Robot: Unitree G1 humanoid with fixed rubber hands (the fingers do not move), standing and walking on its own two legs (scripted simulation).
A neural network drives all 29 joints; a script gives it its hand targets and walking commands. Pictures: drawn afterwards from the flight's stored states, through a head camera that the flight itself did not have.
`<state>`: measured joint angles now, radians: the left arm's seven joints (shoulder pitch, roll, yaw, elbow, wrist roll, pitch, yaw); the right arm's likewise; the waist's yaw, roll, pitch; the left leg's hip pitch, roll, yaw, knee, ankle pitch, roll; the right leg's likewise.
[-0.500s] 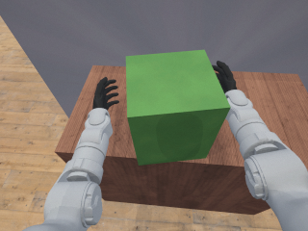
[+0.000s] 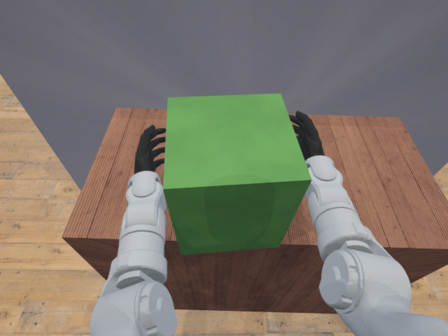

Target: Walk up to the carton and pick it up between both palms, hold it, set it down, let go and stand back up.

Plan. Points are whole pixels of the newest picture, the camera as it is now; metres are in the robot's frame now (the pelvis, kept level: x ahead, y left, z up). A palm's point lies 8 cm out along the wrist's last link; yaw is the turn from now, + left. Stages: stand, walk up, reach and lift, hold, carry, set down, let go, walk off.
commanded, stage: reach and lift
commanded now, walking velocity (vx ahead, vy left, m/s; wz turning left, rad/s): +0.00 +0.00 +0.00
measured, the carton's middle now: (228, 178) +0.41 +0.05 +0.04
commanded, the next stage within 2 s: none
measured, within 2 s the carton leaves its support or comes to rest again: leaves its support in 1.58 s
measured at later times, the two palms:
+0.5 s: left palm (144, 171) +0.37 +0.20 +0.08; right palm (308, 154) +0.44 -0.09 +0.10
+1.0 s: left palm (144, 171) +0.37 +0.20 +0.08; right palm (307, 154) +0.44 -0.09 +0.10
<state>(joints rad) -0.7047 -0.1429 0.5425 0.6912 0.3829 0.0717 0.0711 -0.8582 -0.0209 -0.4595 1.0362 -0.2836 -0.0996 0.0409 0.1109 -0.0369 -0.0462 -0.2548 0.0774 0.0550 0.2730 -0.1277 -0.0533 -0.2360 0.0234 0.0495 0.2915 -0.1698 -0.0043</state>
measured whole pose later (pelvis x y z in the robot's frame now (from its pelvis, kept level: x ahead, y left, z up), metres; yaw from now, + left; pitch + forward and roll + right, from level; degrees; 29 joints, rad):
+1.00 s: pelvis +0.00 +0.00 +0.00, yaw +1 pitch +6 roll +0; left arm -0.68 -0.15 0.54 0.62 0.39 0.10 0.05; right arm -0.85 0.01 -0.48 1.02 -0.30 -0.12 0.04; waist 0.09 -0.03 -0.03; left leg -0.24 0.08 0.04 0.27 -0.12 -0.06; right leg -0.21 0.02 0.02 0.29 -0.18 -0.01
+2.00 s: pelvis -0.02 +0.01 +0.00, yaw +3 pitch +0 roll +0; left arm -0.72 -0.05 0.38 0.63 0.30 0.29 0.09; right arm -0.86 -0.03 -0.32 1.07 -0.09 -0.06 -0.04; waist 0.03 -0.05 -0.05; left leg -0.16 0.06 0.01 0.27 -0.10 -0.04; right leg -0.11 0.00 -0.01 0.26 -0.15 0.01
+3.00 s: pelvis -0.02 +0.01 +0.00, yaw +5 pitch -5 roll -1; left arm -0.73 0.06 0.28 0.37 0.20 0.67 0.07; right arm -0.92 -0.10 -0.02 0.79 0.29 0.34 -0.21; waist -0.09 -0.04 -0.06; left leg -0.12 0.04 -0.02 0.34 -0.14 -0.03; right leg -0.02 -0.01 -0.04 0.28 -0.18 0.02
